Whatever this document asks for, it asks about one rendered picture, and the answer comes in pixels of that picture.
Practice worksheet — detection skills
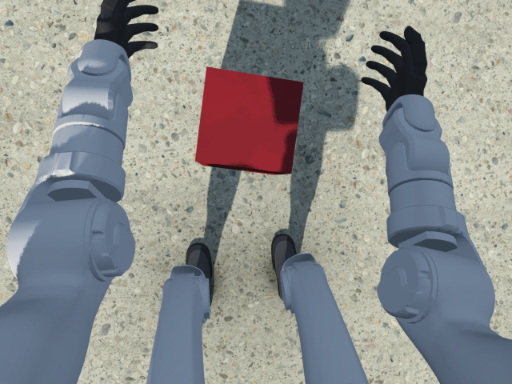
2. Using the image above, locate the left robot foot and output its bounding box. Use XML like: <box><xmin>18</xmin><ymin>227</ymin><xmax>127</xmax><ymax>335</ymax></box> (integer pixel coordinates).
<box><xmin>186</xmin><ymin>243</ymin><xmax>212</xmax><ymax>305</ymax></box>

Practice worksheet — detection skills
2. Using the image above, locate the left robot hand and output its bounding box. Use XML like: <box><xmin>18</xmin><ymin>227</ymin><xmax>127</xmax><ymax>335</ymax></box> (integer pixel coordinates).
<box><xmin>94</xmin><ymin>0</ymin><xmax>158</xmax><ymax>58</ymax></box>

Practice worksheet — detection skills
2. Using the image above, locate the right robot upper arm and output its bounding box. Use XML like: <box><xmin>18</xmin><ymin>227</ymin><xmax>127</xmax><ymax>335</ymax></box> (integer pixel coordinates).
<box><xmin>377</xmin><ymin>246</ymin><xmax>512</xmax><ymax>384</ymax></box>

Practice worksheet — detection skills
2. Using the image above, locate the carton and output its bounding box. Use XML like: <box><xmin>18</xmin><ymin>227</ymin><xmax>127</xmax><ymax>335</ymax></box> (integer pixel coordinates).
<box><xmin>195</xmin><ymin>66</ymin><xmax>303</xmax><ymax>175</ymax></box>

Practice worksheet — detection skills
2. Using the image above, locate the right robot forearm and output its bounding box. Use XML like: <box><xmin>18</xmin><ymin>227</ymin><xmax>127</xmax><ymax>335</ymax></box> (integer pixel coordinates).
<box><xmin>378</xmin><ymin>94</ymin><xmax>495</xmax><ymax>305</ymax></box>

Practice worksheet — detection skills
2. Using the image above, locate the left robot upper arm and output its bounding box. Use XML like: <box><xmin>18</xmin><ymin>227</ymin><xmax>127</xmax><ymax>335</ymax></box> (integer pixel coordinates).
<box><xmin>0</xmin><ymin>198</ymin><xmax>135</xmax><ymax>384</ymax></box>

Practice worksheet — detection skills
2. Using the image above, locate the right robot hand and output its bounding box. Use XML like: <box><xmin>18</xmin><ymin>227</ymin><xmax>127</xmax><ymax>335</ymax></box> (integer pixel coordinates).
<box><xmin>361</xmin><ymin>26</ymin><xmax>427</xmax><ymax>112</ymax></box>

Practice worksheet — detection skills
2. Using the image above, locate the left robot forearm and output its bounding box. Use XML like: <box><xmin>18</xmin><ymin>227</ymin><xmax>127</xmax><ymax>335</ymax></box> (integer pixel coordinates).
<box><xmin>7</xmin><ymin>39</ymin><xmax>133</xmax><ymax>274</ymax></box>

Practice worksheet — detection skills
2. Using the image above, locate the right robot thigh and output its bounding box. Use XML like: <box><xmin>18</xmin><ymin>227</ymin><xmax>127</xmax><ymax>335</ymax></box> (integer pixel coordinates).
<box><xmin>280</xmin><ymin>261</ymin><xmax>369</xmax><ymax>384</ymax></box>

